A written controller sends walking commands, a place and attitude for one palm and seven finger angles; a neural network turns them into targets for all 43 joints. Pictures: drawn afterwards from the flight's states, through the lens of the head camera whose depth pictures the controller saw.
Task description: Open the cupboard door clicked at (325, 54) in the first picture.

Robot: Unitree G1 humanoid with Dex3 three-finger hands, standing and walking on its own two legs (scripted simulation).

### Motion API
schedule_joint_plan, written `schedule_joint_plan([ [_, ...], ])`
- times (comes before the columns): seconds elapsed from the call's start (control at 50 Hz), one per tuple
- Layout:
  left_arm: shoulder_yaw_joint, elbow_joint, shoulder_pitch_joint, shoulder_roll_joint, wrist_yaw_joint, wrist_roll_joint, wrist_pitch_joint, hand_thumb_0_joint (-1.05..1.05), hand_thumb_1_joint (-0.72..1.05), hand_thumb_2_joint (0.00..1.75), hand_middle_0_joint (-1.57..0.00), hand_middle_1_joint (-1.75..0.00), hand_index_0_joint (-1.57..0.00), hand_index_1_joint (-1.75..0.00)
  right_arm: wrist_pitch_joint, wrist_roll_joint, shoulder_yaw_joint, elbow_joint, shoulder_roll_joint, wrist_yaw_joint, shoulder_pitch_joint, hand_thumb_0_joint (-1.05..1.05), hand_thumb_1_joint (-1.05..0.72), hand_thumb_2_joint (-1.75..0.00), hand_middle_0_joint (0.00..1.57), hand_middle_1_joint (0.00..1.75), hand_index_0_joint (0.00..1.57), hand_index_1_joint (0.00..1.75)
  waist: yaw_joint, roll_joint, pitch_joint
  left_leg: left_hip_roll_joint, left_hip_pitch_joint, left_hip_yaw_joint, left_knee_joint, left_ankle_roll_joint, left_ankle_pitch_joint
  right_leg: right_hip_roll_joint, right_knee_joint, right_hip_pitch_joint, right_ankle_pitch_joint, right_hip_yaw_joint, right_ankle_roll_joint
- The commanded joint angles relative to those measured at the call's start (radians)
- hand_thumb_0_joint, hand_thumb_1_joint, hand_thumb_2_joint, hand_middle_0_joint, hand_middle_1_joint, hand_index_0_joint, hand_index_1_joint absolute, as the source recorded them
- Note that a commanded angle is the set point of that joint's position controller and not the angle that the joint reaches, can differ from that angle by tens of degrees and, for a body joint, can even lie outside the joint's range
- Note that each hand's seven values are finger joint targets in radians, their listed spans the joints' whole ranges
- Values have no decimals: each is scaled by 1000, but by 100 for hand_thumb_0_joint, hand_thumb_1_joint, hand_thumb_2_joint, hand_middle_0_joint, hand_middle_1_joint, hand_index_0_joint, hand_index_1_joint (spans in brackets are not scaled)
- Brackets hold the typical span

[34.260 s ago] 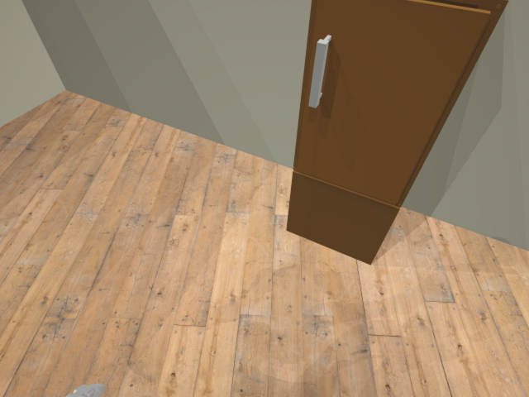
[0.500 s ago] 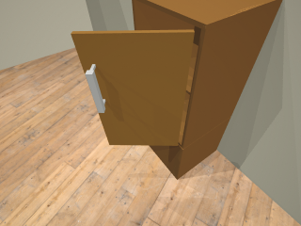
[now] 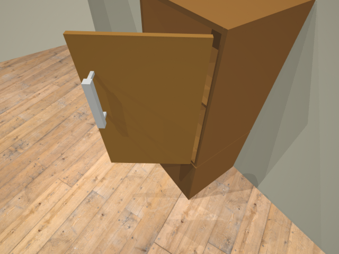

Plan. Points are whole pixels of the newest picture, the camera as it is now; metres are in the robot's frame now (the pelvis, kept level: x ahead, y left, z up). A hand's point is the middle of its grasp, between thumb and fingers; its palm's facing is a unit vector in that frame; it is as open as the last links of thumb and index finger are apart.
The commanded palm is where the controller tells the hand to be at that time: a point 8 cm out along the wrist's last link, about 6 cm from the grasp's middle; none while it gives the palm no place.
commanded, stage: come to a stop and stand still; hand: left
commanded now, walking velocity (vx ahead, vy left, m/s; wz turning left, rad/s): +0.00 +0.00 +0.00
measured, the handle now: (97, 101) +0.51 +0.25 +0.06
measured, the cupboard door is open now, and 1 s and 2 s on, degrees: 53 53 53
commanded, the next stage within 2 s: look again from close up in 0.36 s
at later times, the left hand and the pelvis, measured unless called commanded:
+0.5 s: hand out of the picture +0.01 +0.17 -0.17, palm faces +0.03 -0.98 -0.20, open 7.4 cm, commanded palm none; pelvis +0.02 +0.00 +0.00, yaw +0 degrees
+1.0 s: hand out of the picture +0.03 +0.18 -0.17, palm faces +0.03 -0.98 -0.21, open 7.4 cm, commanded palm none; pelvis +0.02 -0.01 +0.00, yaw +0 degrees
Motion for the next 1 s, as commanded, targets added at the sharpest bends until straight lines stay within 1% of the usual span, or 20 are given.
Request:
schedule_joint_plan([
  [0.0, 20, -16, 69, 105, 11, 5, -19, 0, 90, 90, -20, -30, -20, -30, -17, -1, -25, -32, -106, -8, 37, 0, -90, -90, 20, 30, 20, 30, 4, 20, -11, 80, 71, -83, -63, 30, 133, -104, -98, -48, 232, 107, -14],
  [0.02, 19, -14, 71, 103, 11, 7, -19, 0, 90, 90, -20, -30, -20, -30, -16, 0, -25, -29, -102, -9, 30, 0, -90, -90, 20, 30, 20, 30, 7, 1, 16, 81, 65, -82, -64, 31, 133, -103, -105, -55, 242, 106, -12],
  [0.06, 20, -13, 67, 104, 11, 7, -19, 0, 90, 90, -20, -30, -20, -30, -16, -1, -26, -30, -110, -9, 27, 0, -90, -90, 20, 30, 20, 30, 3, 12, 8, 80, 71, -83, -66, 30, 140, -103, -103, -52, 244, 109, -13],
  [0.12, 21, -8, 73, 100, 11, 9, -18, 0, 90, 90, -20, -30, -20, -30, -15, -1, -26, -31, -108, -11, 14, 0, -90, -90, 20, 30, 20, 30, 6, 0, 22, 83, 82, -84, -71, 33, 140, -101, -111, -60, 240, 108, -11],
  [0.16, 23, -7, 70, 105, 11, 8, -18, 0, 90, 90, -20, -30, -20, -30, -16, -1, -26, -34, -118, -11, 10, 0, -90, -90, 20, 30, 20, 30, 5, 28, 9, 83, 89, -83, -72, 31, 150, -104, -109, -52, 246, 108, -11],
  [0.28, 23, -4, 68, 114, 9, 8, -19, 0, 90, 90, -20, -30, -20, -30, -14, -1, -27, -37, -129, -11, -13, 0, -90, -90, 20, 30, 20, 30, 8, 6, 19, 81, 90, -85, -76, 30, 138, -108, -123, -48, 252, 109, -10],
  [0.4, 25, -5, 67, 121, 8, 8, -20, 0, 90, 90, -20, -30, -20, -30, -15, -2, -27, -39, -137, -12, -22, 0, -90, -90, 20, 30, 20, 30, 8, 10, 2, 82, 101, -87, -76, 29, 162, -111, -125, -30, 286, 108, -10],
  [0.42, 25, -4, 70, 119, 9, 9, -20, 0, 90, 90, -20, -30, -20, -30, -14, -1, -26, -37, -132, -13, -25, 0, -90, -90, 20, 30, 20, 30, 10, -5, 12, 83, 101, -86, -76, 31, 162, -108, -127, -31, 297, 107, -10],
  [0.56, 28, -6, 62, 130, 9, 8, -20, 0, 90, 90, -20, -30, -20, -30, -14, -2, -26, -33, -144, -13, -29, 0, -90, -90, 20, 30, 20, 30, 10, 18, 0, 84, 108, -87, -81, 29, 176, -113, -128, -18, 304, 108, -10],
  [0.58, 27, -4, 63, 130, 9, 7, -21, 0, 90, 90, -20, -30, -20, -30, -14, -2, -27, -32, -143, -13, -29, 0, -90, -90, 20, 30, 20, 30, 11, 2, -6, 84, 111, -88, -79, 29, 177, -113, -127, -15, 309, 104, -9],
  [0.64, 27, -4, 57, 132, 8, 8, -19, 0, 90, 90, -20, -30, -20, -30, -14, -2, -26, -31, -147, -13, -31, 0, -90, -90, 20, 30, 20, 30, 10, 8, 10, 83, 103, -88, -84, 28, 171, -112, -131, -18, 306, 106, -9],
  [0.66, 29, -7, 56, 134, 8, 8, -20, 0, 90, 90, -20, -30, -20, -30, -14, -2, -26, -29, -146, -13, -29, 0, -90, -90, 20, 30, 20, 30, 11, 11, 2, 84, 104, -86, -84, 27, 174, -114, -132, -10, 307, 103, -9],
  [0.7, 28, -4, 58, 134, 8, 6, -20, 0, 90, 90, -20, -30, -20, -30, -14, -3, -25, -28, -147, -13, -30, 0, -90, -90, 20, 30, 20, 30, 11, 5, -5, 83, 111, -89, -86, 27, 174, -116, -134, -7, 309, 103, -9],
  [0.72, 28, -5, 60, 131, 8, 8, -20, 0, 90, 90, -20, -30, -20, -30, -14, -2, -26, -27, -141, -14, -34, 0, -90, -90, 20, 30, 20, 30, 13, -4, 9, 84, 110, -87, -85, 29, 178, -111, -136, -11, 323, 103, -8],
  [0.74, 28, -5, 58, 134, 9, 7, -20, 0, 90, 90, -20, -30, -20, -30, -13, -2, -26, -27, -149, -14, -31, 0, -90, -90, 20, 30, 20, 30, 11, 9, 1, 84, 111, -86, -84, 27, 175, -115, -136, -10, 317, 104, -9],
  [0.8, 30, -5, 52, 135, 8, 7, -20, 0, 90, 90, -20, -30, -20, -30, -14, -3, -26, -23, -148, -14, -29, 0, -90, -90, 20, 30, 20, 30, 11, 11, -5, 85, 115, -90, -91, 27, 181, -113, -135, -7, 304, 102, -9],
  [0.82, 31, -6, 57, 133, 9, 9, -20, 0, 90, 90, -20, -30, -20, -30, -15, -2, -25, -22, -143, -14, -30, 0, -90, -90, 20, 30, 20, 30, 14, -1, 10, 86, 111, -88, -92, 29, 185, -112, -139, -8, 317, 100, -8],
  [0.88, 30, -5, 53, 136, 9, 6, -20, 0, 90, 90, -20, -30, -20, -30, -14, -3, -25, -21, -149, -15, -26, 0, -90, -90, 20, 30, 20, 30, 11, 15, -4, 86, 114, -89, -93, 26, 181, -114, -138, -4, 310, 102, -10],
  [0.92, 31, -4, 53, 132, 9, 8, -19, 0, 90, 90, -20, -30, -20, -30, -14, -2, -25, -18, -142, -15, -32, 0, -90, -90, 20, 30, 20, 30, 14, 9, 21, 86, 109, -89, -96, 28, 175, -110, -145, -14, 300, 102, -8],
  [0.98, 31, -4, 57, 134, 9, 7, -21, 0, 90, 90, -20, -30, -20, -30, -15, -3, -26, -18, -147, -14, -27, 0, -90, -90, 20, 30, 20, 30, 12, 10, -4, 86, 120, -90, -92, 26, 186, -115, -142, -3, 315, 104, -9],
])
